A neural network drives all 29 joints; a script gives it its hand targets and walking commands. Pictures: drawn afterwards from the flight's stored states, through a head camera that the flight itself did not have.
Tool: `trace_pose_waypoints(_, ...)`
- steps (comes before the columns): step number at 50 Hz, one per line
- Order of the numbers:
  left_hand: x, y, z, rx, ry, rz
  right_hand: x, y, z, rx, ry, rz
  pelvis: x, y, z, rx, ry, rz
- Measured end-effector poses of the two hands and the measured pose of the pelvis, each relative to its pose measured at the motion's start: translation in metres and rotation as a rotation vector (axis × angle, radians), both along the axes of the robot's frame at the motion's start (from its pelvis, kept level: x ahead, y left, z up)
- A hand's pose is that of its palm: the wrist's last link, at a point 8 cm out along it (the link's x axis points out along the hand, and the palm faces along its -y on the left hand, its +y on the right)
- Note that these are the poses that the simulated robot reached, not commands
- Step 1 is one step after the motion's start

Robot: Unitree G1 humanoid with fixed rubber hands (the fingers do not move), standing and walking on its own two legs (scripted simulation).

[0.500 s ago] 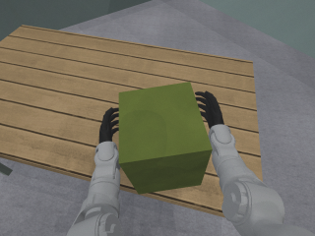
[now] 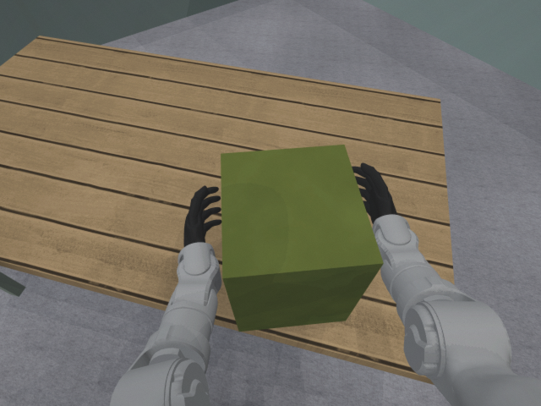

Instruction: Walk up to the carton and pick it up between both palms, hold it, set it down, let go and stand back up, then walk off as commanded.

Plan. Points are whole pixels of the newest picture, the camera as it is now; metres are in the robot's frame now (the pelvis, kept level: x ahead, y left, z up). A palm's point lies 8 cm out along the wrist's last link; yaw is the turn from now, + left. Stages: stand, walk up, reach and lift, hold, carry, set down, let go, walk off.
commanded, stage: set down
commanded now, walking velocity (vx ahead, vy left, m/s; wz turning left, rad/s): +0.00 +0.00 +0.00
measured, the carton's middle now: (288, 244) +0.37 +0.03 -0.04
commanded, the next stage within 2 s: none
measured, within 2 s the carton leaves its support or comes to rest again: neither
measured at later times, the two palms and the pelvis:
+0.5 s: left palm (190, 243) +0.34 +0.19 -0.02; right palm (386, 213) +0.44 -0.13 +0.00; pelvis +0.01 +0.00 -0.01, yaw +0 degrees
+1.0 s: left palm (175, 289) +0.26 +0.19 -0.03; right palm (415, 276) +0.35 -0.19 -0.04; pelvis +0.01 -0.01 +0.00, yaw +0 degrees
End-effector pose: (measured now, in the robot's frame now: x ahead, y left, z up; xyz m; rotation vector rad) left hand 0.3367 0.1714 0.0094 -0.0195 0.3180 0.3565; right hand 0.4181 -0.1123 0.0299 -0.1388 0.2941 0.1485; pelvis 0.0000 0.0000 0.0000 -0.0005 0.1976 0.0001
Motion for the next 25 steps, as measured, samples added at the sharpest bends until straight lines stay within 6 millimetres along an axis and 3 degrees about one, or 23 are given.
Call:
trace_pose_waypoints(7,0.002,0.002,-0.015,-0.027,0.018,0.003,0.011,-0.001,-0.009,-0.004,0.040,0.000,0.002,0.003,-0.005,-0.013,0.077,-0.005)
trace_pose_waypoints(16,0.002,0.019,-0.025,-0.008,0.020,0.031,0.024,0.001,-0.015,0.009,0.025,0.000,0.007,0.005,-0.007,-0.016,0.125,-0.006)
trace_pose_waypoints(25,0.000,0.017,-0.025,0.020,0.013,-0.009,0.017,-0.019,-0.030,0.006,0.016,-0.007,0.015,0.001,-0.007,-0.011,0.136,-0.005)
